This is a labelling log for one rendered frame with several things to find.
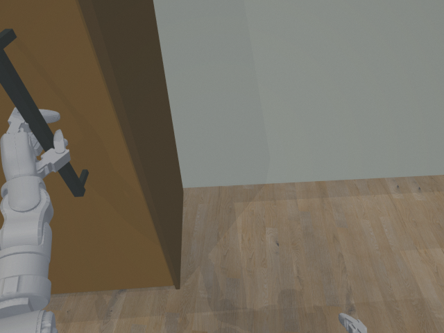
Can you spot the left robot forearm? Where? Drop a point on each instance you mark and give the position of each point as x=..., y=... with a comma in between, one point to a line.
x=25, y=246

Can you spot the robot left upper arm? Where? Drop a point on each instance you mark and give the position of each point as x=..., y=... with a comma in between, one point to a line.
x=40, y=321

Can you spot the robot right hand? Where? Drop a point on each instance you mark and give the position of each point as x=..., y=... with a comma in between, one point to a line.
x=352, y=325

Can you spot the wardrobe door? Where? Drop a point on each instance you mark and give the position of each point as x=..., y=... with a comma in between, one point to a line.
x=106, y=239

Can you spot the handle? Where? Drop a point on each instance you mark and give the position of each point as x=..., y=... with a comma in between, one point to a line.
x=23, y=101

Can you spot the robot left hand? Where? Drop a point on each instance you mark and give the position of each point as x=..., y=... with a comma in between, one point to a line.
x=20, y=148

